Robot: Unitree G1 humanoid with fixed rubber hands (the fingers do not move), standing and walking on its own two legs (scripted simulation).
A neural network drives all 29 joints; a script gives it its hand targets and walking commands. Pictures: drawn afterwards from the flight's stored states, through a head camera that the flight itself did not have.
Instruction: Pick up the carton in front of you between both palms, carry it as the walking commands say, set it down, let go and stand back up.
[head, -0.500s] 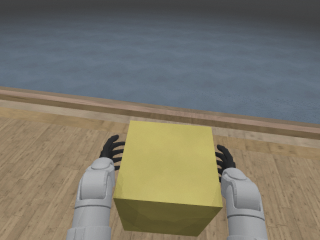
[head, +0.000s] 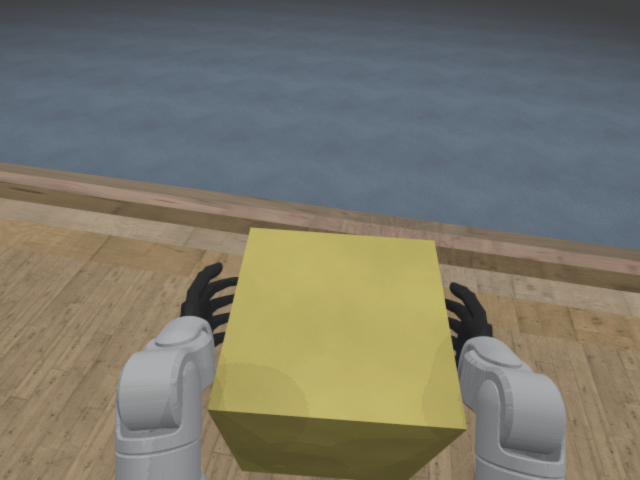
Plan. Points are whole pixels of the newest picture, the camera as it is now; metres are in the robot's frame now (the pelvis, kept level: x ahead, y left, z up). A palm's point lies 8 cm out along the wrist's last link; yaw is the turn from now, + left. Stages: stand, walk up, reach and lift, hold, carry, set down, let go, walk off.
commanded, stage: carry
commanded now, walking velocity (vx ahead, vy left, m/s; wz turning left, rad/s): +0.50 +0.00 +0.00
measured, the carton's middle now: (331, 363) +0.27 +0.01 +0.04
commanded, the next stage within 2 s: none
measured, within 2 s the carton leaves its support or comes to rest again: neither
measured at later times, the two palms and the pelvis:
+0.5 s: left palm (266, 176) +0.59 +0.13 +0.10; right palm (439, 195) +0.58 -0.17 +0.08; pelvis +0.31 -0.02 -0.01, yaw +1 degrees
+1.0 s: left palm (290, 77) +0.98 +0.14 +0.11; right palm (414, 89) +0.96 -0.16 +0.11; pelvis +0.61 -0.01 -0.02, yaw +0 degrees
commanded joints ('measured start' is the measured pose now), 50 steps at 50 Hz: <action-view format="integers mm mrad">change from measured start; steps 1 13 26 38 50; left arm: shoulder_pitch -537 -496 -385 -619 -1189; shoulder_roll -748 -921 -857 -791 -777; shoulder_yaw -706 -707 -675 -728 -552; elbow -34 26 136 130 418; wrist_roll -421 -356 -356 -414 -441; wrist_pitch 43 -17 -18 -68 -26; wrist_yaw -261 -229 -259 -260 -166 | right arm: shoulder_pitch -491 -589 -565 -685 -1194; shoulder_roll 819 909 824 852 745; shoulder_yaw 660 708 724 694 505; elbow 4 -25 -4 129 385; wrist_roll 361 425 374 369 455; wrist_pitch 10 -18 -16 -90 -45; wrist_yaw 233 276 263 213 177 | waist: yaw -56 -39 14 10 -44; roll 56 102 -223 -91 306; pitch -241 -149 -260 -172 -518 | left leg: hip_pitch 570 497 -191 -297 726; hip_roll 85 228 -22 50 360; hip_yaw -149 -200 -144 -108 -610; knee -78 -336 743 382 -8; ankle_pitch -159 249 -296 57 778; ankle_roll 31 116 -28 -6 240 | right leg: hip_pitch -341 -683 221 29 -500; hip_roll -57 -10 -339 -146 101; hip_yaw -71 14 669 145 140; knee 379 365 -195 -146 823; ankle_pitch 481 314 108 429 -149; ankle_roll -34 -36 -311 -201 -51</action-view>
